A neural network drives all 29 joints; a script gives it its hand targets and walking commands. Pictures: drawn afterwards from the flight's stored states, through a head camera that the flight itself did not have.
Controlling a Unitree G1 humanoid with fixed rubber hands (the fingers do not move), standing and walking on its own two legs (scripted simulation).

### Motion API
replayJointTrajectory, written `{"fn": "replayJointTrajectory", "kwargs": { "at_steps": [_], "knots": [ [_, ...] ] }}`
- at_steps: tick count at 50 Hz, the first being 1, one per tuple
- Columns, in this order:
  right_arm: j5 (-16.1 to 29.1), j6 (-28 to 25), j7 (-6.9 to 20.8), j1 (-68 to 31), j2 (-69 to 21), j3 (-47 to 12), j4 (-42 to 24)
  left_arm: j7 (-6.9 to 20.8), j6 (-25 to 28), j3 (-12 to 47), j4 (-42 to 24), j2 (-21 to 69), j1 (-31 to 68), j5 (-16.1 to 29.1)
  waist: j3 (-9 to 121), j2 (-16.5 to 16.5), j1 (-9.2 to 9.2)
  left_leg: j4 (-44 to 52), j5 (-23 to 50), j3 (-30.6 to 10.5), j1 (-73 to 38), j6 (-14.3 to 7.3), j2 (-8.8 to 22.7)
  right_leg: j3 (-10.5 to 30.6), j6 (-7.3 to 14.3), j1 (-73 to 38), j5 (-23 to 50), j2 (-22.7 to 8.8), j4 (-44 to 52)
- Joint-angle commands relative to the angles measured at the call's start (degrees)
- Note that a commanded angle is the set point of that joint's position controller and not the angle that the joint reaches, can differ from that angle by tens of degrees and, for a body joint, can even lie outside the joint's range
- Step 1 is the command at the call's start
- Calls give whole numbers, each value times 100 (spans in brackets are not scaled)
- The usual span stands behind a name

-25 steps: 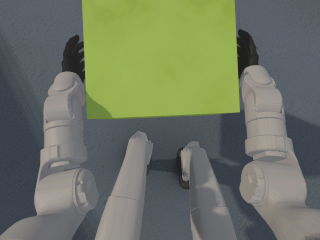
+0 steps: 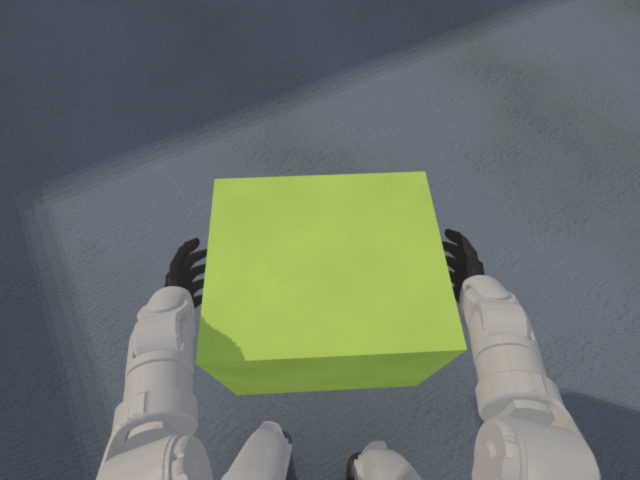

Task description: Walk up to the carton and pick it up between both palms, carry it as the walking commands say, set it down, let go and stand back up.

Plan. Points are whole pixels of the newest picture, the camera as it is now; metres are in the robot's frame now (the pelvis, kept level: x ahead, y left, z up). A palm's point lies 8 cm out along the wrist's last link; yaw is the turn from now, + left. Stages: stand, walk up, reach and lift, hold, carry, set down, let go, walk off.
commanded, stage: reach and lift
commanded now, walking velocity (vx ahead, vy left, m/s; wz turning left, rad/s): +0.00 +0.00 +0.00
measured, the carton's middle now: (324, 291) +0.36 +0.04 -0.11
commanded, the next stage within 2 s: none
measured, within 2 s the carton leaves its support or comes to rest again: neither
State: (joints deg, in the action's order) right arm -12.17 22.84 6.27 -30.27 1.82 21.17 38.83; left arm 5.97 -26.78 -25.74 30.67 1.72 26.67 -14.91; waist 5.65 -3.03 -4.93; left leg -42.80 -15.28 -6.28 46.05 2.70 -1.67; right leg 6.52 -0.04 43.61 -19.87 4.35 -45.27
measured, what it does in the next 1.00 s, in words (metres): stands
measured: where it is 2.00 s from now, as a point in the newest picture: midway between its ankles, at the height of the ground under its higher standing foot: outside the picture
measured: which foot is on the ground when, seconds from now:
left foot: down 0.00-1.00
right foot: down 0.00-1.00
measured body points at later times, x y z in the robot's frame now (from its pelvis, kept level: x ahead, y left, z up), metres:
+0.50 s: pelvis +0.04 +0.01 +0.04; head +0.08 +0.00 +0.49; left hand +0.29 +0.24 +0.01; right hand +0.34 -0.15 +0.00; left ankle +0.05 +0.14 -0.70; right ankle +0.01 -0.12 -0.70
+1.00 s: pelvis +0.01 +0.00 +0.04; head -0.01 +0.01 +0.49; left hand +0.28 +0.24 +0.06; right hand +0.35 -0.14 +0.06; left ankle +0.05 +0.14 -0.70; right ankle +0.01 -0.12 -0.70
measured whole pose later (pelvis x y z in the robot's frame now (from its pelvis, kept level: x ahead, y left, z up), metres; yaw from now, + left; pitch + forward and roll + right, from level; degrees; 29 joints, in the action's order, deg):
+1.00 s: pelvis +0.01 +0.00 +0.04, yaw -1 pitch -2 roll +0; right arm -11.0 34.9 6.8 -19.8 0.8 13.9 26.7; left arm 6.1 -41.2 -20.5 15.2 2.6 15.0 -13.9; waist 0.7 -0.4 -7.4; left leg -18.6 -7.3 -5.4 9.0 1.7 -0.6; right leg 7.6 0.3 7.2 -11.4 2.6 -21.2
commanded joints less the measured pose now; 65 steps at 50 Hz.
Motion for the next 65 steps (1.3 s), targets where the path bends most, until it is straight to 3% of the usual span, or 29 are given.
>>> {"fn": "replayJointTrajectory", "kwargs": {
  "at_steps": [1, 4, 7, 9, 12, 14, 18, 22, 27, 32, 38, 44, 55, 65],
  "knots": [
    [1316, -456, 1227, -2619, -5989, -3974, -1443, 1180, 545, 3678, -1256, 5047, 2289, 1311, 4660, -74, -637, 451, 3817, 592, -3268, -137, -490, -325, -146, -2247, 3911, 42, 941],
    [1113, -609, 1060, -1665, -5822, -4137, -1688, 1209, 675, 3936, -1681, 4998, 1824, 1389, 4423, 94, -397, 692, 4399, 455, -3309, -100, -453, -206, -158, -2183, 4769, 17, 1122],
    [942, -705, 928, -865, -5605, -4200, -1810, 1165, 730, 4326, -1983, 5059, 1384, 1547, 4094, 539, -5, 770, 5162, 151, -4099, -53, -253, -258, -111, -1098, 4447, 102, 1463],
    [983, -732, 856, -516, -5578, -4480, -2168, 1151, 755, 4667, -2284, 5088, 1126, 1734, 4103, 681, 67, 762, 5378, 44, -4492, 45, -163, -219, -15, -965, 4438, 138, 1692],
    [1108, -634, 760, -227, -5672, -4910, -2794, 1170, 754, 4850, -2543, 4915, 748, 1849, 4348, 233, -70, 1121, 4681, 271, -3718, 100, -280, -93, -68, -2729, 5504, 97, 1687],
    [1078, -480, 731, -51, -5619, -4937, -2954, 1179, 669, 4763, -2488, 4722, 430, 1776, 4189, -113, -41, 1465, 3981, 434, -3289, 5, -392, -109, -195, -3721, 5772, 45, 1644],
    [972, -205, 878, 68, -5194, -4743, -2952, 1179, 394, 4595, -2216, 4566, -20, 1554, 3042, -161, 40, 1751, 3503, 373, -3801, 9, -360, -269, -195, -3395, 4280, 178, 2115],
    [1123, 95, 1026, -87, -5063, -4649, -3039, 1031, 105, 4617, -2408, 4688, 69, 1507, 2499, 107, -7, 1900, 3712, 241, -4217, 48, -345, -325, -156, -3444, 3882, 240, 2294],
    [1405, 420, 1223, -975, -5165, -4541, -2874, 949, -283, 4612, -2683, 4766, 968, 1534, 1723, 433, -168, 2099, 2379, 327, -4331, 31, -352, -297, 15, -3278, 2270, 204, 2513],
    [1499, 662, 1417, -1928, -5283, -4178, -2377, 1005, -654, 4536, -2480, 4999, 2026, 1512, 1231, 620, -167, 2250, 915, 518, -4272, -54, -345, -298, 127, -3028, 646, 144, 2675],
    [1492, 763, 1605, -2559, -5566, -3881, -1786, 1169, -898, 4353, -1957, 5327, 2581, 1533, 1264, 460, -200, 2407, 272, 709, -4539, -124, -330, -324, 166, -3042, -12, 73, 2897],
    [1536, 888, 1643, -2789, -5667, -3949, -1894, 1267, -1097, 4324, -1928, 5518, 2676, 1662, 1536, 275, -248, 2522, 865, 767, -4899, -128, -382, -379, 131, -3306, 387, 145, 3020],
    [1479, 1272, 1357, -1530, -5542, -4149, -2774, 1204, -1423, 4673, -2631, 5378, 1920, 1843, 1361, 359, 195, 2577, 2524, 520, -5441, -29, -480, -303, 14, -3943, 2333, 234, 3016],
    [1682, 1392, 1228, -1299, -5211, -4591, -3735, 947, -1418, 4862, -3116, 5101, 1214, 1922, 1249, 313, 90, 2552, 3014, 313, -5374, -74, -470, -203, -75, -4266, 3071, 207, 2864]
  ]
}}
